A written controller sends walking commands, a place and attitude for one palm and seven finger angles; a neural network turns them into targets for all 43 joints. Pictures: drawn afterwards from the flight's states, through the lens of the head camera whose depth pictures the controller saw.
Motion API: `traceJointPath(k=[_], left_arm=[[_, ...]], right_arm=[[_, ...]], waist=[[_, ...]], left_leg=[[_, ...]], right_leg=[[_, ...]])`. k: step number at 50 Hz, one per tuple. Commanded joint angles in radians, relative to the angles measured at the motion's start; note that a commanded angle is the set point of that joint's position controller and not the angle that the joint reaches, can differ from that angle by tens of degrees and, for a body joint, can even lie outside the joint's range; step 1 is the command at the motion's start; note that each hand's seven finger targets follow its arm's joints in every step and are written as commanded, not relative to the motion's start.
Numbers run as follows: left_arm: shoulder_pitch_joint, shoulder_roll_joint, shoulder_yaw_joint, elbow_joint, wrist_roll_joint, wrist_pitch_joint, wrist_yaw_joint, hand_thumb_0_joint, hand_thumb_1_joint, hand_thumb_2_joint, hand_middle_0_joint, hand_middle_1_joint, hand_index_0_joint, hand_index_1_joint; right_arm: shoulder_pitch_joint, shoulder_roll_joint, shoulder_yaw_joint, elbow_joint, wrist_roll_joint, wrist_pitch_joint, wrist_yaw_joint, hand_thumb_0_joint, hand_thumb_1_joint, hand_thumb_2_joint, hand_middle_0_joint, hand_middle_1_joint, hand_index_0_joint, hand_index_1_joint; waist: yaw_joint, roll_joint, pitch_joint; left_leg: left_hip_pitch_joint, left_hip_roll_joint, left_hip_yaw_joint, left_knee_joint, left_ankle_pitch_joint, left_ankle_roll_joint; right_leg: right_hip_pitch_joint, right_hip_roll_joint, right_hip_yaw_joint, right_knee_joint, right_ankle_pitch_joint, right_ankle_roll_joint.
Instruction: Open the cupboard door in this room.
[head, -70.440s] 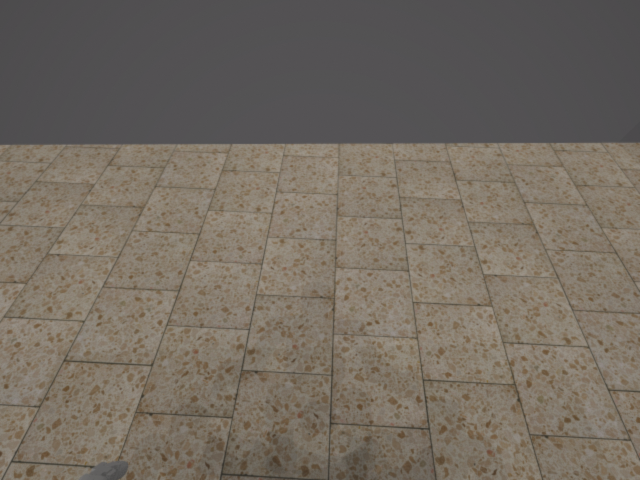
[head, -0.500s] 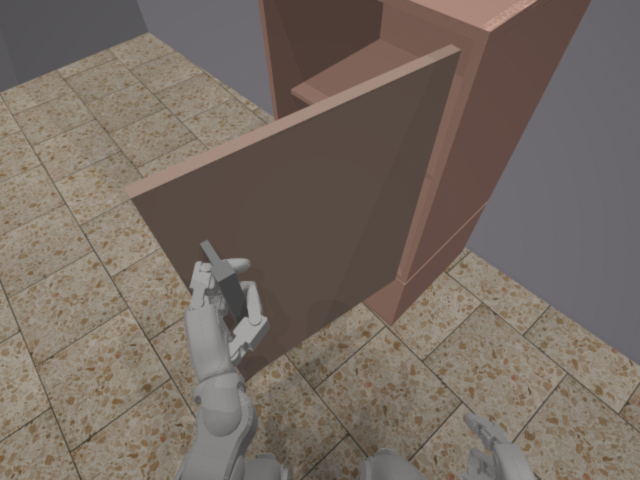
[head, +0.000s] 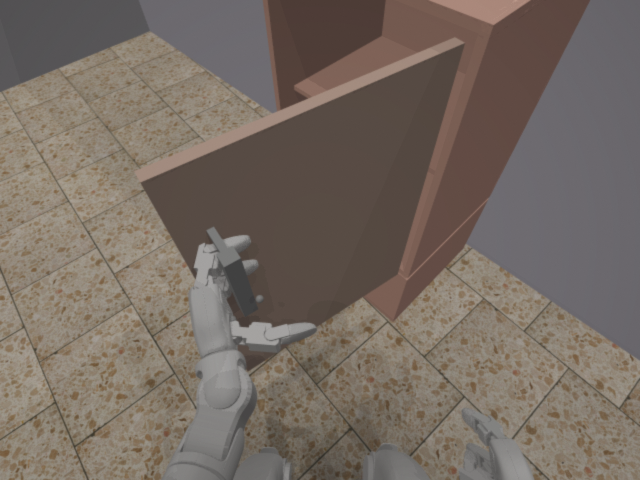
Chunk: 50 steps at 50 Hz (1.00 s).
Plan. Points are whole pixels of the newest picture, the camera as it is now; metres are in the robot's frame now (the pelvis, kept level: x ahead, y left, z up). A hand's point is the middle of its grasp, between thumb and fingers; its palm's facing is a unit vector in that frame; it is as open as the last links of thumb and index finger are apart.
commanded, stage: open thumb and fingers to let go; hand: left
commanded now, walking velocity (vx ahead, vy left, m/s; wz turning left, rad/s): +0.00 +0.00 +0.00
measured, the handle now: (232, 273) +0.36 +0.13 +0.04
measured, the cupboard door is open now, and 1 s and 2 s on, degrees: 80 81 81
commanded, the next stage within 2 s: slide the hand sideways off the handle in 0.24 s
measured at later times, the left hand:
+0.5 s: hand (248, 320) +0.30 +0.10 +0.03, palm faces -0.10 -0.99 -0.10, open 15.7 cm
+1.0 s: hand (224, 352) +0.26 +0.13 +0.03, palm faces -0.13 -0.99 -0.01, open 16.2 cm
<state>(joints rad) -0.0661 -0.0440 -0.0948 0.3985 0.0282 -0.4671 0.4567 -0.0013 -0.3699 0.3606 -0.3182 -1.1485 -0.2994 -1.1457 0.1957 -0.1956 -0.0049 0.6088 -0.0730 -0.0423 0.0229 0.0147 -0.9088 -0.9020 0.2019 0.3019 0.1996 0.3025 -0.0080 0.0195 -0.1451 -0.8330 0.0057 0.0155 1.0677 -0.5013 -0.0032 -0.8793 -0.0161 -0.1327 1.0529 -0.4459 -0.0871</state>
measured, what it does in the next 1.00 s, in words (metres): stands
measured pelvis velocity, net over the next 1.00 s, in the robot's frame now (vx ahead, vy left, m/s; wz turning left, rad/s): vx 0.01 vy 0.04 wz -0.02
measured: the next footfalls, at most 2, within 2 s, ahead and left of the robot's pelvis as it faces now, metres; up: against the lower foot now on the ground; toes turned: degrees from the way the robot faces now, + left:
none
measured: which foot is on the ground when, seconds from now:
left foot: down 0.00-1.00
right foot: down 0.00-1.00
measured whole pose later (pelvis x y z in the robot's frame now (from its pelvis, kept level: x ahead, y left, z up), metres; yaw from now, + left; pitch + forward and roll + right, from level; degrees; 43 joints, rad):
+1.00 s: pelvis +0.01 +0.04 -0.01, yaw -1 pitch +16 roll -1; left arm 0.25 0.12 -0.14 0.01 -0.08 -0.37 -0.04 -0.01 -0.50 0.30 -0.17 -0.32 -0.17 -0.31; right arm 0.24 -0.22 0.02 0.45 -0.01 -0.06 0.02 0.02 -0.91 -0.90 0.20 0.30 0.20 0.30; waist 0.01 0.03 -0.14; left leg -0.87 -0.01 0.04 1.16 -0.57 0.05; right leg -0.91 -0.03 -0.10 1.12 -0.48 -0.03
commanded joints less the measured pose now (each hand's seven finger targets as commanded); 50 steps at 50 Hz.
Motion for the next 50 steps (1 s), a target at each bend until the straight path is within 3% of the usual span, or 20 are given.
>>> traceJointPath(k=[1, 4, 11, 14, 17, 18, 19, 21, 23, 24, 25, 27, 29, 33, 35, 38, 39, 43, 46, 50], left_arm=[[-0.242, 0.000, 0.002, -0.200, 0.021, -0.056, 0.022, 0.000, -0.500, 0.300, -0.233, -0.800, -0.233, -0.800], [-0.205, -0.021, -0.015, -0.203, 0.032, -0.051, 0.035, 0.000, -0.500, 0.300, -0.208, -0.650, -0.208, -0.650], [-0.221, -0.032, -0.014, -0.209, 0.024, -0.042, 0.054, 0.000, -0.500, 0.300, -0.150, -0.300, -0.150, -0.300], [-0.238, -0.063, -0.042, -0.195, 0.020, -0.037, 0.058, 0.000, -0.500, 0.300, -0.150, -0.300, -0.150, -0.300], [-0.251, -0.054, -0.035, -0.204, 0.027, -0.041, 0.069, 0.000, -0.500, 0.300, -0.150, -0.300, -0.150, -0.300], [-0.247, 0.040, -0.241, -0.200, 0.160, -0.062, -0.139, 0.000, -0.500, 0.300, -0.150, -0.300, -0.150, -0.300], [-0.295, 0.142, -0.129, -0.277, 0.129, -0.093, -0.245, 0.000, -0.500, 0.300, -0.150, -0.300, -0.150, -0.300], [-0.286, 0.121, -0.178, -0.288, 0.074, -0.094, -0.412, 0.000, -0.500, 0.300, -0.150, -0.300, -0.150, -0.300], [-0.285, 0.070, -0.207, -0.306, -0.051, -0.056, -0.553, 0.000, -0.500, 0.300, -0.150, -0.300, -0.150, -0.300], [-0.242, 0.068, -0.172, -0.293, -0.107, -0.035, -0.581, 0.000, -0.500, 0.300, -0.150, -0.300, -0.150, -0.300], [-0.237, 0.043, -0.170, -0.297, -0.153, -0.013, -0.591, 0.000, -0.500, 0.300, -0.150, -0.300, -0.150, -0.300], [-0.173, 0.066, -0.108, -0.307, -0.191, 0.012, -0.571, 0.000, -0.500, 0.300, -0.150, -0.300, -0.150, -0.300], [-0.108, 0.112, -0.048, -0.330, -0.175, 0.014, -0.530, 0.000, -0.500, 0.300, -0.150, -0.300, -0.150, -0.300], [0.027, 0.142, -0.029, -0.388, -0.123, 0.006, -0.479, 0.000, -0.500, 0.300, -0.150, -0.300, -0.150, -0.300], [0.015, 0.124, -0.059, -0.435, -0.104, 0.009, -0.469, 0.000, -0.500, 0.300, -0.150, -0.300, -0.150, -0.300], [0.069, 0.177, -0.012, -0.460, -0.088, 0.021, -0.450, 0.000, -0.500, 0.300, -0.150, -0.300, -0.150, -0.300], [0.074, 0.176, -0.016, -0.493, -0.081, 0.021, -0.451, 0.000, -0.500, 0.300, -0.150, -0.300, -0.150, -0.300], [0.132, 0.183, -0.004, -0.553, -0.101, 0.023, -0.466, 0.000, -0.500, 0.300, -0.150, -0.300, -0.150, -0.300], [0.199, 0.173, -0.017, -0.623, -0.121, 0.020, -0.486, 0.000, -0.500, 0.300, -0.150, -0.300, -0.150, -0.300], [0.259, 0.195, -0.005, -0.654, -0.128, 0.023, -0.508, 0.000, -0.500, 0.300, -0.150, -0.300, -0.150, -0.300]], right_arm=[[-0.034, -0.102, -0.032, -0.137, 0.005, -0.046, -0.008, 0.000, -0.900, -0.900, 0.200, 0.300, 0.200, 0.300], [-0.025, -0.100, -0.034, -0.144, 0.001, -0.045, -0.004, 0.000, -0.900, -0.900, 0.200, 0.300, 0.200, 0.300], [-0.037, -0.099, -0.030, -0.145, 0.003, -0.041, -0.003, 0.000, -0.900, -0.900, 0.200, 0.300, 0.200, 0.300], [-0.044, -0.099, -0.026, -0.145, 0.003, -0.043, 0.000, 0.000, -0.900, -0.900, 0.200, 0.300, 0.200, 0.300], [-0.040, -0.101, -0.029, -0.143, 0.002, -0.043, -0.001, 0.000, -0.900, -0.900, 0.200, 0.300, 0.200, 0.300], [0.012, -0.135, -0.025, -0.121, 0.003, -0.048, -0.001, 0.000, -0.900, -0.900, 0.200, 0.300, 0.200, 0.300], [0.022, -0.137, -0.035, -0.141, 0.018, -0.045, -0.007, 0.000, -0.900, -0.900, 0.200, 0.300, 0.200, 0.300], [0.016, -0.137, -0.031, -0.163, 0.036, -0.050, -0.019, 0.000, -0.900, -0.900, 0.200, 0.300, 0.200, 0.300], [0.007, -0.140, -0.022, -0.195, 0.068, -0.062, -0.025, 0.000, -0.900, -0.900, 0.200, 0.300, 0.200, 0.300], [0.003, -0.141, -0.018, -0.201, 0.079, -0.066, -0.030, 0.000, -0.900, -0.900, 0.200, 0.300, 0.200, 0.300], [-0.005, -0.144, -0.015, -0.211, 0.085, -0.070, -0.033, 0.000, -0.900, -0.900, 0.200, 0.300, 0.200, 0.300], [-0.009, -0.153, -0.017, -0.227, 0.089, -0.077, -0.035, 0.000, -0.900, -0.900, 0.200, 0.300, 0.200, 0.300], [-0.005, -0.153, -0.020, -0.235, 0.084, -0.082, -0.027, 0.000, -0.900, -0.900, 0.200, 0.300, 0.200, 0.300], [0.001, -0.154, -0.025, -0.264, 0.074, -0.076, -0.007, 0.000, -0.900, -0.900, 0.200, 0.300, 0.200, 0.300], [0.001, -0.149, -0.024, -0.274, 0.072, -0.070, -0.002, 0.000, -0.900, -0.900, 0.200, 0.300, 0.200, 0.300], [0.007, -0.152, -0.024, -0.290, 0.068, -0.059, -0.004, 0.000, -0.900, -0.900, 0.200, 0.300, 0.200, 0.300], [0.003, -0.149, -0.024, -0.298, 0.069, -0.056, -0.005, 0.000, -0.900, -0.900, 0.200, 0.300, 0.200, 0.300], [0.011, -0.146, -0.023, -0.306, 0.072, -0.057, -0.017, 0.000, -0.900, -0.900, 0.200, 0.300, 0.200, 0.300], [0.013, -0.142, -0.022, -0.311, 0.075, -0.065, -0.019, 0.000, -0.900, -0.900, 0.200, 0.300, 0.200, 0.300], [0.021, -0.144, -0.022, -0.313, 0.074, -0.072, -0.024, 0.000, -0.900, -0.900, 0.200, 0.300, 0.200, 0.300]], waist=[[-0.016, -0.081, -0.272], [-0.007, -0.085, -0.308], [-0.008, -0.079, -0.279], [-0.019, -0.074, -0.255], [-0.014, -0.078, -0.282], [-0.105, -0.095, -0.250], [-0.062, -0.049, -0.335], [-0.070, -0.035, -0.325], [-0.079, -0.007, -0.286], [-0.062, -0.018, -0.251], [-0.062, -0.043, -0.236], [-0.036, -0.089, -0.232], [-0.003, -0.055, -0.255], [0.016, -0.058, -0.262], [0.001, -0.045, -0.252], [0.012, -0.052, -0.241], [0.017, -0.022, -0.254], [0.006, -0.045, -0.258], [0.006, 0.003, -0.273], [-0.007, -0.031, -0.252]], left_leg=[[0.033, -0.032, -0.026, -0.125, 0.140, 0.017], [0.053, -0.031, -0.026, -0.130, 0.184, 0.017], [0.054, -0.030, -0.028, -0.135, 0.166, 0.014], [0.058, -0.028, -0.034, -0.139, 0.149, 0.013], [0.070, -0.026, -0.041, -0.141, 0.156, 0.010], [0.067, -0.021, -0.036, -0.108, 0.166, 0.028], [0.075, -0.026, -0.042, -0.105, 0.189, 0.030], [0.102, -0.026, -0.049, -0.110, 0.179, 0.031], [0.122, -0.025, -0.058, -0.126, 0.159, 0.032], [0.118, -0.023, -0.065, -0.140, 0.144, 0.027], [0.110, -0.023, -0.069, -0.147, 0.124, 0.027], [0.092, -0.024, -0.072, -0.156, 0.103, 0.024], [0.090, -0.027, -0.069, -0.152, 0.138, 0.018], [0.080, -0.023, -0.067, -0.139, 0.189, 0.013], [0.087, -0.019, -0.068, -0.132, 0.186, 0.011], [0.063, -0.020, -0.066, -0.126, 0.179, 0.012], [0.072, -0.020, -0.063, -0.125, 0.189, 0.009], [0.074, -0.019, -0.069, -0.111, 0.208, 0.010], [0.101, -0.016, -0.072, -0.106, 0.251, 0.001], [0.071, -0.016, -0.073, -0.087, 0.245, 0.004]], right_leg=[[0.287, -0.017, 0.159, -0.199, 0.139, 0.062], [0.302, -0.009, 0.138, -0.175, 0.205, 0.058], [0.276, -0.004, 0.129, -0.179, 0.174, 0.057], [0.242, 0.000, 0.116, -0.177, 0.143, 0.056], [0.238, 0.003, 0.108, -0.163, 0.143, 0.053], [0.227, -0.003, 0.137, -0.143, 0.233, 0.055], [0.263, -0.013, 0.142, -0.128, 0.268, 0.044], [0.253, -0.010, 0.140, -0.128, 0.256, 0.043], [0.230, -0.003, 0.133, -0.149, 0.208, 0.040], [0.215, 0.002, 0.119, -0.155, 0.169, 0.042], [0.206, 0.005, 0.109, -0.162, 0.135, 0.046], [0.204, 0.006, 0.098, -0.161, 0.086, 0.049], [0.208, 0.003, 0.093, -0.132, 0.108, 0.043], [0.203, 0.007, 0.089, -0.098, 0.148, 0.039], [0.177, 0.007, 0.087, -0.089, 0.145, 0.041], [0.184, 0.012, 0.092, -0.085, 0.140, 0.039], [0.185, 0.010, 0.094, -0.078, 0.150, 0.038], [0.193, 0.017, 0.093, -0.075, 0.174, 0.040], [0.184, 0.017, 0.084, -0.060, 0.204, 0.041], [0.175, 0.018, 0.083, -0.054, 0.211, 0.045]])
